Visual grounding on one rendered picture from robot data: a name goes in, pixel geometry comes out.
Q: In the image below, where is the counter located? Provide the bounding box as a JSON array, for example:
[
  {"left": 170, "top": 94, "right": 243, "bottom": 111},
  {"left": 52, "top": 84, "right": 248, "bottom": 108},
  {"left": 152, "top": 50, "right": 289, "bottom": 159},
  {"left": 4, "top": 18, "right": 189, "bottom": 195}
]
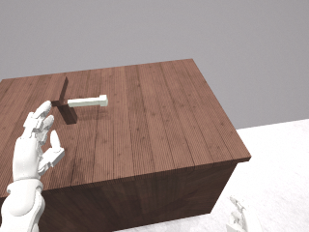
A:
[{"left": 0, "top": 58, "right": 252, "bottom": 232}]

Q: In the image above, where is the left robot forearm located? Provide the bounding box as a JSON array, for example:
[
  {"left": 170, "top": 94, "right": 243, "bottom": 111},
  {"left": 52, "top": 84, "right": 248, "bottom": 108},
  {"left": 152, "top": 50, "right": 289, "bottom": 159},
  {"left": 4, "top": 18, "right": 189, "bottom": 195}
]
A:
[{"left": 0, "top": 179, "right": 45, "bottom": 232}]

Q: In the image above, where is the left robot hand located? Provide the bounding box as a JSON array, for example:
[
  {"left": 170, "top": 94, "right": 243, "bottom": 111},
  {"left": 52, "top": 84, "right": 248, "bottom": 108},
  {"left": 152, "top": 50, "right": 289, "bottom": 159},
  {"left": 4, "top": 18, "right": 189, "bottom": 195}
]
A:
[{"left": 13, "top": 101, "right": 65, "bottom": 182}]

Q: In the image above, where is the tap lever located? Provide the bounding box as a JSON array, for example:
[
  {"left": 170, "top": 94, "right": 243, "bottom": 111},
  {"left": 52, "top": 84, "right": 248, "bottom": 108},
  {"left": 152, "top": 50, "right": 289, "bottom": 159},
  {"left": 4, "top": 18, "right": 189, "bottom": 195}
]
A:
[{"left": 63, "top": 95, "right": 108, "bottom": 107}]

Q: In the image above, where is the right robot hand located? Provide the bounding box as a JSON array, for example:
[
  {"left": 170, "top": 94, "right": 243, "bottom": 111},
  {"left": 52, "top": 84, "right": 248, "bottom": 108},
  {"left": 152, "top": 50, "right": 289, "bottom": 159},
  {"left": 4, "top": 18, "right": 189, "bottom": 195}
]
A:
[{"left": 226, "top": 194, "right": 264, "bottom": 232}]

